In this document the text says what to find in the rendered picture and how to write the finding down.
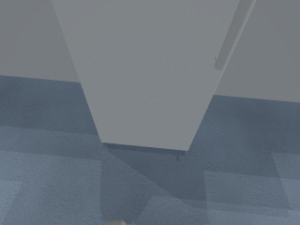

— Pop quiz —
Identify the handle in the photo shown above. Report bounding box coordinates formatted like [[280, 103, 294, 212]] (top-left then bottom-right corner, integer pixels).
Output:
[[215, 0, 252, 70]]

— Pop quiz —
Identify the fridge door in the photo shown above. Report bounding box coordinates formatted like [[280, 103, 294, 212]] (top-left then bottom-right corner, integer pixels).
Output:
[[52, 0, 256, 151]]

